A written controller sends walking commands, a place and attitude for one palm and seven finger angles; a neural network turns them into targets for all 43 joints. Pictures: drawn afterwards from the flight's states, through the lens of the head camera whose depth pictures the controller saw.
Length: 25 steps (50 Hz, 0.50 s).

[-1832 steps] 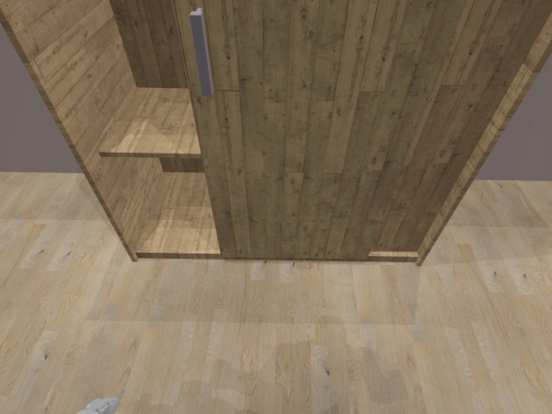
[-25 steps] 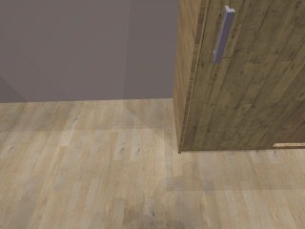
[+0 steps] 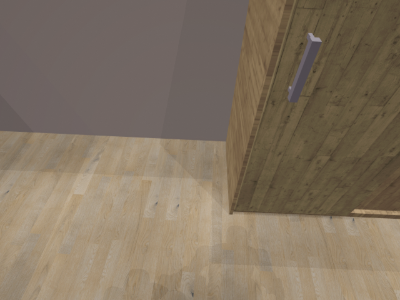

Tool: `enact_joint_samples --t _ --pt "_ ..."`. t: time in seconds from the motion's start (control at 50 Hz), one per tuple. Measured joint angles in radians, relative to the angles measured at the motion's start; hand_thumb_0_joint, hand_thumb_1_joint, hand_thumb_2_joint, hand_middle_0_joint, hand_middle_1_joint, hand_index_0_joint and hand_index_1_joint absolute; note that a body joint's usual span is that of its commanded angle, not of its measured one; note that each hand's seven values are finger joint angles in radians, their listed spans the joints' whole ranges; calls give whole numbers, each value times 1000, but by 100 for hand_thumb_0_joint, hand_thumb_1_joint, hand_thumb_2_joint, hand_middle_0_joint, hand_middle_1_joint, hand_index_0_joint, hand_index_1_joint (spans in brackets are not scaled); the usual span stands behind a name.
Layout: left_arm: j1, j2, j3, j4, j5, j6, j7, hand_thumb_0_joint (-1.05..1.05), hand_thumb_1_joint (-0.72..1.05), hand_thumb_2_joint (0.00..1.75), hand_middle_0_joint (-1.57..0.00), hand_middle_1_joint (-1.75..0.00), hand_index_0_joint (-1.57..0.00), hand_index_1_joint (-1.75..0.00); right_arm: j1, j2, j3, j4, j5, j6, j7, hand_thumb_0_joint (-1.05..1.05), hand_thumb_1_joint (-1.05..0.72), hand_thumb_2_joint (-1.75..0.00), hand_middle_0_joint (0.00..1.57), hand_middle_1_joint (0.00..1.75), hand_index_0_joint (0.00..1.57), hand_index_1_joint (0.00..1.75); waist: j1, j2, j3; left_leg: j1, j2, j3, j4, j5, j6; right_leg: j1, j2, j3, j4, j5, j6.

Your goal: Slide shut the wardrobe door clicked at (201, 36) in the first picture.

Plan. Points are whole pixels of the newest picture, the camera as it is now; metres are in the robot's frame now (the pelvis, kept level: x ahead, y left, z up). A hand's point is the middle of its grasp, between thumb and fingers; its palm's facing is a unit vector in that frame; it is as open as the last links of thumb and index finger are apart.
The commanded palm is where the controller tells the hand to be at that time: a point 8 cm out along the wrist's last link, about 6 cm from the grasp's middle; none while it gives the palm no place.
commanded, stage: let the arm hang, fingers relaxed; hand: right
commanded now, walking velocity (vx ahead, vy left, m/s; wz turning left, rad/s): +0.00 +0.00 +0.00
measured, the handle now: (301, 69) +0.67 -0.22 +0.14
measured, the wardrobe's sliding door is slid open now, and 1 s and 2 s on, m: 0.00 0.00 0.00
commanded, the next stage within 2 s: look to check the result in 0.14 s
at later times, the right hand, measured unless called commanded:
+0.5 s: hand out of the picture +0.09 -0.23 -0.16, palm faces -0.03 +0.94 -0.34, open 7.4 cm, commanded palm none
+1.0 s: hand out of the picture +0.13 -0.22 -0.15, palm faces -0.03 +0.94 -0.35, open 7.4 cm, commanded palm none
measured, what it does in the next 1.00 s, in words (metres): shifts its weight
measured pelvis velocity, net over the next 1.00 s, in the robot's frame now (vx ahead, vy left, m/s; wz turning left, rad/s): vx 0.05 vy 0.02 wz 0.00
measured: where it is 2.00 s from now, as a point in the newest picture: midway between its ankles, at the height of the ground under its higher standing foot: outside the picture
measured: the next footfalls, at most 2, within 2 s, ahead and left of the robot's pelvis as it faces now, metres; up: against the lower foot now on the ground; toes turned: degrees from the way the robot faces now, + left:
none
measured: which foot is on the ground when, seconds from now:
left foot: down 0.00-1.00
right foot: down 0.00-1.00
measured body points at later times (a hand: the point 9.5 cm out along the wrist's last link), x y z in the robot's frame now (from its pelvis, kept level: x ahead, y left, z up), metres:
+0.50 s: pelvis +0.03 +0.01 +0.00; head +0.06 +0.02 +0.45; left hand +0.10 +0.30 -0.14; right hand +0.09 -0.28 -0.13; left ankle -0.01 +0.13 -0.75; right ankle +0.04 -0.10 -0.75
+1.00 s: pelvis +0.05 +0.02 +0.00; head +0.07 +0.03 +0.45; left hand +0.13 +0.32 -0.14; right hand +0.13 -0.27 -0.13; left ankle -0.01 +0.13 -0.75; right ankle +0.04 -0.10 -0.75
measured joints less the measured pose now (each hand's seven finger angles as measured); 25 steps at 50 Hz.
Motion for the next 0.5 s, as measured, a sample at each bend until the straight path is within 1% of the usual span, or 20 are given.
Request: enact_joint_samples --t 0.12,0.22,0.5 --pt "-12 18 0 8 0 -5 2 0 90 90 -20 -30 -20 -30 -30 9 1 -5 0 -4 4 0 -91 -90 21 30 20 30 7 15 10 18 -3 2 -23 2 3 16 -1 2 -18 0 5" --pt "-22 30 -1 12 0 -7 3 0 90 90 -20 -30 -20 -30 -34 -2 -3 1 1 -5 6 0 -91 -90 21 30 20 30 9 19 19 35 -6 4 -44 3 7 27 -4 4 -29 -3 10" --pt "-67 58 -4 6 -3 -6 3 0 90 90 -20 -30 -20 -30 -24 -57 -12 20 3 -2 3 0 -91 -90 21 30 20 30 -4 7 27 74 -12 4 -83 -3 14 59 -8 5 -51 -18 21"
